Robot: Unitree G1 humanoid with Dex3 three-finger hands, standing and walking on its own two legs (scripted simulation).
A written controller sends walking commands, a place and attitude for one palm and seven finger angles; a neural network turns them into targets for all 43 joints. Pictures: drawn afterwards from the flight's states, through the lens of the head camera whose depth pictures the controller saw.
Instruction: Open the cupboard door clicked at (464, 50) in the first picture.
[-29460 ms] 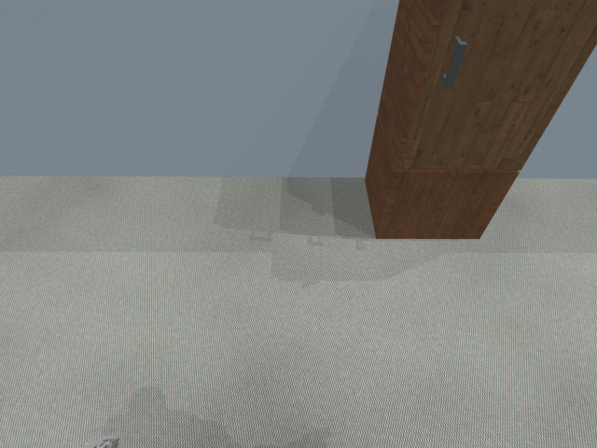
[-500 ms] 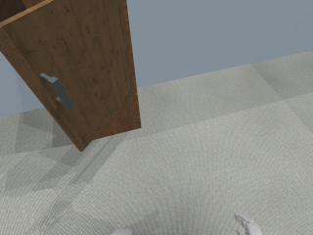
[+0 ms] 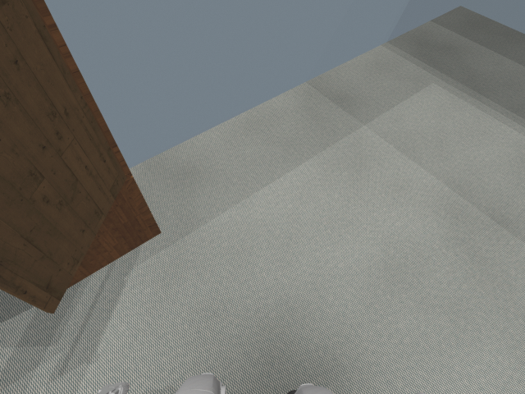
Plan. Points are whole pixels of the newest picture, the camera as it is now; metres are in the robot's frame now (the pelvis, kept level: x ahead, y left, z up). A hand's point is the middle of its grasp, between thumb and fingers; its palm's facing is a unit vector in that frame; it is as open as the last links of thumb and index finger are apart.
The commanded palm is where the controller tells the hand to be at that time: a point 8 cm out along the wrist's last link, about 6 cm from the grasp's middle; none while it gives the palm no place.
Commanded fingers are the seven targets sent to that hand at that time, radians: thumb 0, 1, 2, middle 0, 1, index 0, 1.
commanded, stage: walk to a spot facing it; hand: left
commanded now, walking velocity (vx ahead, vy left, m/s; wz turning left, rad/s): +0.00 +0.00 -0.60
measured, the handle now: out of the picture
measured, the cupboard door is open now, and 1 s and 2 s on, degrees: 42 42 42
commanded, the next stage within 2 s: turn to face it in 1.62 s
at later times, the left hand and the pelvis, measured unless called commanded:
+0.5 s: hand (186, 368) +0.17 +0.14 -0.15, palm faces -0.28 -0.92 -0.26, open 7.4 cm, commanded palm none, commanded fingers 0.00 0.90 0.90 -0.20 -0.30 -0.20 -0.30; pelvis +0.02 -0.03 +0.01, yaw -19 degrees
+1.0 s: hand (298, 259) +0.38 -0.06 -0.16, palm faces -0.62 -0.76 -0.22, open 7.4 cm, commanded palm none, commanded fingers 0.00 0.90 0.90 -0.20 -0.30 -0.20 -0.30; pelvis +0.14 -0.13 -0.02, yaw -37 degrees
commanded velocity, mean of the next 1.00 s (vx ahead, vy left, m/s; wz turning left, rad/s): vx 0.22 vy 0.00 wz -0.57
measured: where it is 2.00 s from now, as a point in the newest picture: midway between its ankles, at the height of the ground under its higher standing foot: (383, 316)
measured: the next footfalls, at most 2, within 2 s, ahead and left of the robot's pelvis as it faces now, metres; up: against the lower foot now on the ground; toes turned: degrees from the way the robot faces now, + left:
left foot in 0.04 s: +0.06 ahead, +0.14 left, +0.00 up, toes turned +1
right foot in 0.32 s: +0.02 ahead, -0.14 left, +0.00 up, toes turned -15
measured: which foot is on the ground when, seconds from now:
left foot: up 0.00-0.02, down 0.04-0.32, up 0.34-0.60, down 0.62-0.98, up 1.00-1.00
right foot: down 0.00-0.04, up 0.06-0.30, down 0.32-0.62, up 0.64-0.96, down 0.98-1.00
